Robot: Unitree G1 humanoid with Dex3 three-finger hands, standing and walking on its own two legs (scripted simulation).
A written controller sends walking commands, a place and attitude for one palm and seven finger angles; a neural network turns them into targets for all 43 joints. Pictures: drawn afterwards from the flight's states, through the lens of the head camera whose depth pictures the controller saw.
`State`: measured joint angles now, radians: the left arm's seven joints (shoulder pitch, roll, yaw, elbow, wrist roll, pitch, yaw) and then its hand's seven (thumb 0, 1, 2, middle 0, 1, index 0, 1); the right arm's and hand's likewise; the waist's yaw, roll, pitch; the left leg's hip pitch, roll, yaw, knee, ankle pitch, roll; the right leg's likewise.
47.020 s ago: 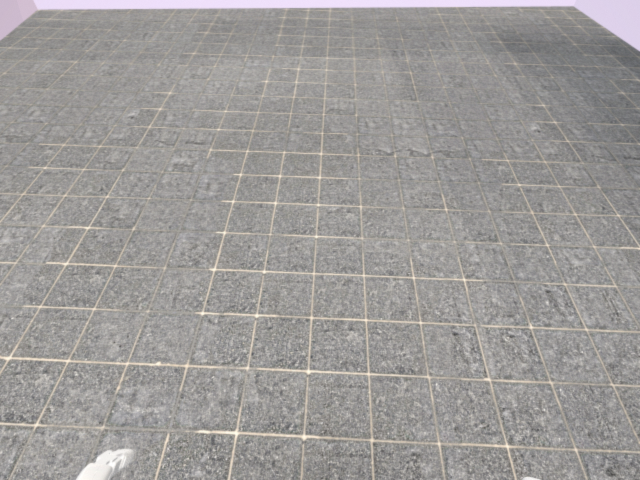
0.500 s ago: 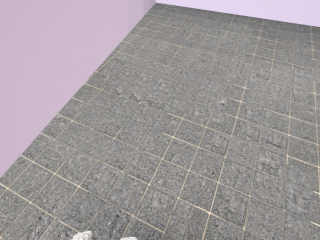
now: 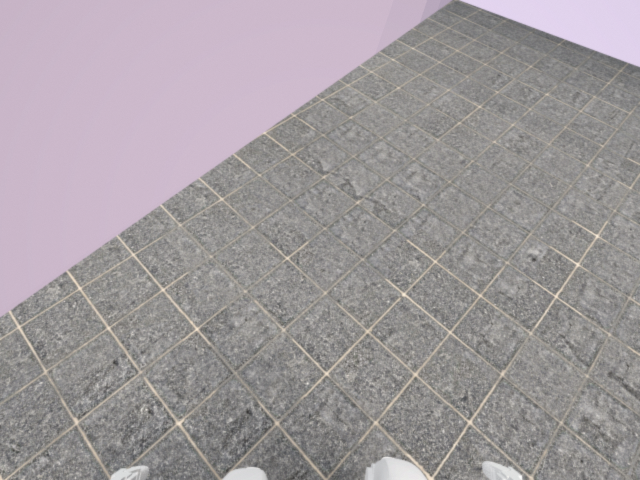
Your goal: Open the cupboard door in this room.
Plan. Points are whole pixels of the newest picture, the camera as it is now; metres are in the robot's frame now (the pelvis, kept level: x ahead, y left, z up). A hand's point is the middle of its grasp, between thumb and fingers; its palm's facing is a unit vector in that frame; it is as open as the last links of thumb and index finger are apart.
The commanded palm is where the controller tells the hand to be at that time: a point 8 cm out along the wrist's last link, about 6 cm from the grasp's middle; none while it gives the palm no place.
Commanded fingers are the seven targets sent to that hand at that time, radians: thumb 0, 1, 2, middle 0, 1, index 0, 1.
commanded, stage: turn to face it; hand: left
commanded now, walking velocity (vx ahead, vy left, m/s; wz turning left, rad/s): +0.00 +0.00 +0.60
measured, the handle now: out of the picture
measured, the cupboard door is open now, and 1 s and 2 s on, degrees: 48 48 48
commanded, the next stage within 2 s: none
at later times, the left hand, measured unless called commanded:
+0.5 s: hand out of the picture +0.01 +0.17 -0.18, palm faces +0.34 -0.92 -0.21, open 7.4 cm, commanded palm none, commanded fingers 0.00 0.90 0.90 -0.20 -0.30 -0.20 -0.30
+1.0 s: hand out of the picture +0.01 +0.11 -0.14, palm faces +0.57 -0.78 -0.26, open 7.4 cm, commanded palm none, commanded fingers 0.00 0.90 0.90 -0.20 -0.30 -0.20 -0.30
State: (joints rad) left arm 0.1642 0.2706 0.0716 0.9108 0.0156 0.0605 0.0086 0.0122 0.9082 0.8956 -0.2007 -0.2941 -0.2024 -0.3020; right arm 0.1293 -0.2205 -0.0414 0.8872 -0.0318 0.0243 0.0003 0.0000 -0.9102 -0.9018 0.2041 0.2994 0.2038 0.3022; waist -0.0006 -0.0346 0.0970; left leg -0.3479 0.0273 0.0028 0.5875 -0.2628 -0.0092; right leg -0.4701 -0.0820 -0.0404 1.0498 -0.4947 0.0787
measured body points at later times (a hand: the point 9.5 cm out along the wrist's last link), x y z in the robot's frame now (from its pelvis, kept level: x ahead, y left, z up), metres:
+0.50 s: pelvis +0.02 -0.04 -0.01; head +0.07 +0.00 +0.44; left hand -0.01 +0.22 -0.17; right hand +0.22 -0.25 -0.13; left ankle +0.01 +0.07 -0.73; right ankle +0.04 -0.17 -0.71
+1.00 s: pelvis +0.05 -0.10 +0.01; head +0.10 -0.08 +0.46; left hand -0.02 +0.15 -0.12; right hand +0.27 -0.27 -0.14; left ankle -0.03 +0.01 -0.66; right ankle +0.11 -0.20 -0.73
